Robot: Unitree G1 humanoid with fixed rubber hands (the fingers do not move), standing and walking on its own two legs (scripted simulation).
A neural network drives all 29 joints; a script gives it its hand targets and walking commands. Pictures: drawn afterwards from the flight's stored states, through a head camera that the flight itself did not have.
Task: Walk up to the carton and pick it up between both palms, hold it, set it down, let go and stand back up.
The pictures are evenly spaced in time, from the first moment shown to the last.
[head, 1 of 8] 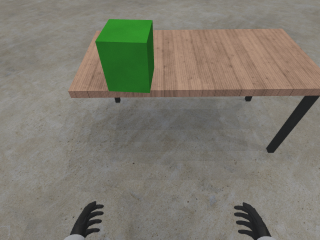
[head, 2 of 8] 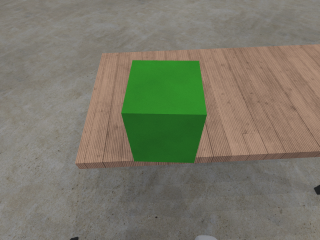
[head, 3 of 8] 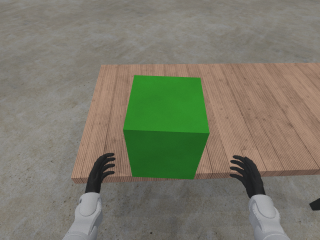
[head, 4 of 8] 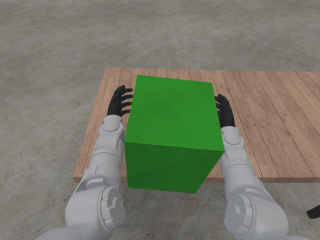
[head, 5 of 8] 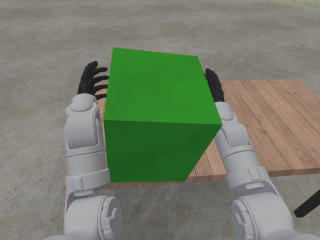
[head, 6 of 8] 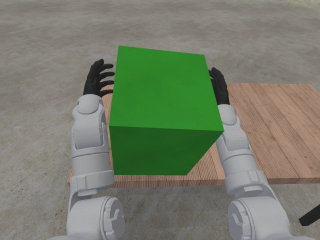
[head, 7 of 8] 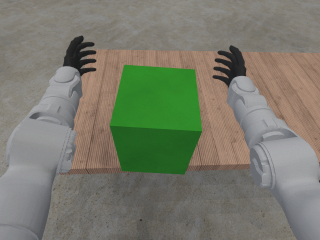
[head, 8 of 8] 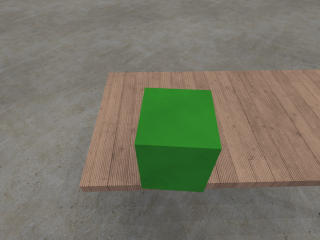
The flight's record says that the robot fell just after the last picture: no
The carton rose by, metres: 0.18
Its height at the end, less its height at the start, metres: +0.00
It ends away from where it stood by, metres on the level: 0.01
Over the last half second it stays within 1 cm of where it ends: yes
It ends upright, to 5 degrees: yes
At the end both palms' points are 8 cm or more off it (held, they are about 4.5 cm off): yes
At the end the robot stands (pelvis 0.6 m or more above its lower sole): yes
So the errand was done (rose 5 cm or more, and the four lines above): yes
